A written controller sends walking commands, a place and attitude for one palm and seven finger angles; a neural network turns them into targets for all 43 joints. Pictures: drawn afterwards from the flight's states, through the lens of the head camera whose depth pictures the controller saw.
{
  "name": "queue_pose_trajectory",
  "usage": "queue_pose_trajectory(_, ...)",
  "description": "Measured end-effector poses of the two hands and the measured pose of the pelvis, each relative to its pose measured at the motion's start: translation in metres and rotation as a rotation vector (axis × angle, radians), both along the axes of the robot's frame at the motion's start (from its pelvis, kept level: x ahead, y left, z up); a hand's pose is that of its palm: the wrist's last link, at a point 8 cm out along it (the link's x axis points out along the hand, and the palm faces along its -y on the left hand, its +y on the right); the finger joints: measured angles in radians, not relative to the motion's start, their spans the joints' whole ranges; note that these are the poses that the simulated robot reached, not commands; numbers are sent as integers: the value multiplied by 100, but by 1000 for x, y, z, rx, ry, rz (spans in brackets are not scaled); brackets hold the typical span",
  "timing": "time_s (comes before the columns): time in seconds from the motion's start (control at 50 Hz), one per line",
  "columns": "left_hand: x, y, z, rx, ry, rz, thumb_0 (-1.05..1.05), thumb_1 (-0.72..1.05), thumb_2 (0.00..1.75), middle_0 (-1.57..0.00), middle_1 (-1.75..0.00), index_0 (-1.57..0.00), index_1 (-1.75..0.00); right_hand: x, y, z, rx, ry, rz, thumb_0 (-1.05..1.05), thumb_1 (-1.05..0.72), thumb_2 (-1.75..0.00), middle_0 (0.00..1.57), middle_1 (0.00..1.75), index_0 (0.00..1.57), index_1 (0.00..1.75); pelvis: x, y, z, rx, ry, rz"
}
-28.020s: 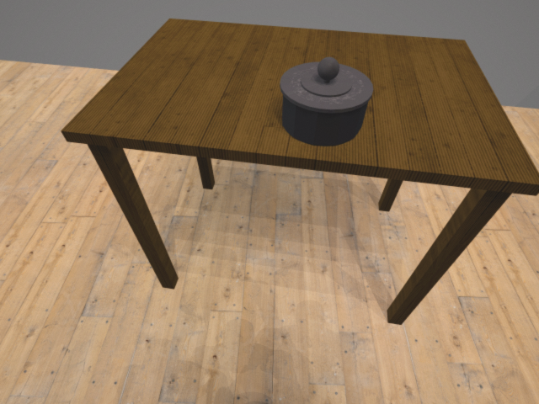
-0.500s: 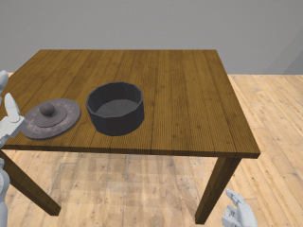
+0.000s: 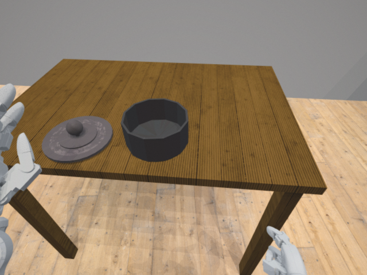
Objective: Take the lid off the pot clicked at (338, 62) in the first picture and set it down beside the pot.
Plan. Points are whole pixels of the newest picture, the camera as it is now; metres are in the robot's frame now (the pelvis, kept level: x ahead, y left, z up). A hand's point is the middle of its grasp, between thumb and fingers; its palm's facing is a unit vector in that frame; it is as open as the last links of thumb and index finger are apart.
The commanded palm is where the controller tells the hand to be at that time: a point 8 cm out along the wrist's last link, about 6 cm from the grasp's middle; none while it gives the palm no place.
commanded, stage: step back with the hand held close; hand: left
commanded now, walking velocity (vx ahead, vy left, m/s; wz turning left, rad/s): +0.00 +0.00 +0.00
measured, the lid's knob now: (74, 127) +0.45 +0.38 +0.07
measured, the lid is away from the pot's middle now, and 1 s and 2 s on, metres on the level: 0.23 0.23 0.23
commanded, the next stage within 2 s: stop stepping back and stand still in 1.34 s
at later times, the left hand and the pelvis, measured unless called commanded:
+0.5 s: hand (24, 177) +0.17 +0.26 +0.22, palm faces +0.34 -0.78 -0.53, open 7.4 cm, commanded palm +0.11 +0.32 +0.24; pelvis -0.03 +0.04 -0.01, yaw -2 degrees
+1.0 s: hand out of the picture +0.10 +0.30 +0.24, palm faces +0.43 -0.80 -0.43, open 7.4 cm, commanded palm +0.04 +0.34 +0.24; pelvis -0.10 +0.07 -0.01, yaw -2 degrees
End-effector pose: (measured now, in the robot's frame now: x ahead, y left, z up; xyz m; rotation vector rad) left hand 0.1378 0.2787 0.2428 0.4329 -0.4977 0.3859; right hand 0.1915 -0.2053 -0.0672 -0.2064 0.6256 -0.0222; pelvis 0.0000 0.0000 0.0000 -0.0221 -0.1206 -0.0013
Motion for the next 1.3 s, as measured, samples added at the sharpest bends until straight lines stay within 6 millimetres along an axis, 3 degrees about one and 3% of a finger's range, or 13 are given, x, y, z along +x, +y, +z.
queue_pose_trajectory(0.16,1,11,20,123,-95,7,2,89,90,-21,-31,-21,-30,-7,1,1,-10,14,-18,2,-91,-90,20,30,20,30,-4,9,-3,-26,49,-11)
queue_pose_trajectory(0.28,21,16,0,120,-2,-73,1,89,90,-21,-30,-20,-30,-27,-7,1,-36,52,-119,2,-91,-90,20,30,20,30,-6,26,-5,-20,84,-31)
queue_pose_trajectory(0.36,21,20,-13,153,75,-119,1,89,90,-21,-30,-21,-30,-47,-8,2,-64,80,-161,2,-91,-90,20,30,20,30,-13,34,-7,-12,104,-39)
queue_pose_trajectory(0.52,-7,23,0,264,35,-109,2,89,89,-22,-31,-21,-30,-77,5,-12,-66,104,-153,2,-91,-90,20,30,20,30,-35,42,-15,-3,139,-41)
queue_pose_trajectory(0.62,-23,27,7,247,-22,-85,1,89,89,-22,-31,-21,-30,-94,16,-20,-31,121,-157,2,-91,-90,20,30,20,30,-50,44,-14,-32,132,-32)
queue_pose_trajectory(0.84,-49,44,-8,158,-92,-102,1,89,90,-22,-31,-21,-30,-124,20,-14,-87,92,-189,2,-91,-90,20,30,20,30,-71,57,-21,-74,105,-28)
queue_pose_trajectory(0.98,-68,61,4,193,-88,-72,1,89,90,-22,-31,-21,-30,-136,32,-2,-95,66,-169,2,-91,-90,20,30,20,30,-93,67,-14,-81,139,-31)
queue_pose_trajectory(1.06,-86,60,3,216,-101,-94,1,89,90,-22,-31,-21,-30,-144,40,-7,-84,55,-153,2,-91,-90,20,30,20,30,-109,72,-19,-62,147,-56)
queue_pose_trajectory(1.18,-98,71,-1,158,-230,-187,1,89,90,-22,-31,-21,-30,-173,52,-9,-109,69,-213,2,-91,-90,20,30,20,30,-121,94,-27,-74,125,-67)
queue_pose_trajectory(1.3,-98,96,-2,106,-179,-205,1,89,90,-22,-31,-21,-30,-218,77,4,-96,77,-235,2,-91,-90,20,30,20,30,-161,112,-13,-75,140,-97)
